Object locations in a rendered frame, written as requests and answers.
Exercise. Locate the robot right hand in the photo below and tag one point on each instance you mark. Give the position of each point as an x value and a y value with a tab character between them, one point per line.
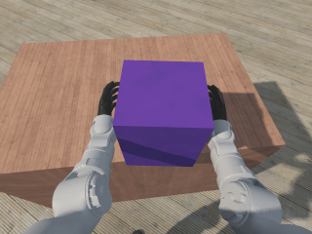
217	103

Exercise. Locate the pedestal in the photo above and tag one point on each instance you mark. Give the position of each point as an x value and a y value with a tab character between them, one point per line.
50	98

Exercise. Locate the robot right forearm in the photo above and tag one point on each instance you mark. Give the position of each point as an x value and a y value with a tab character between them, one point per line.
227	161

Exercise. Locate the robot left upper arm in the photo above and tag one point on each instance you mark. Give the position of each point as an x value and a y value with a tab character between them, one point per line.
78	204

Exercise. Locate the robot left hand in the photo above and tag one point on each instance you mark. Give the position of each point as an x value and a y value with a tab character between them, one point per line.
106	103

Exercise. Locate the carton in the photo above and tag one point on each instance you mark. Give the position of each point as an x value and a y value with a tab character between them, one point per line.
163	115

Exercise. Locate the robot right upper arm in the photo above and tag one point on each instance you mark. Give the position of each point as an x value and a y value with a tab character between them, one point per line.
250	209

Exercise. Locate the robot left forearm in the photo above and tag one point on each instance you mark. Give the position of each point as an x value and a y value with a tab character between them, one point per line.
99	153

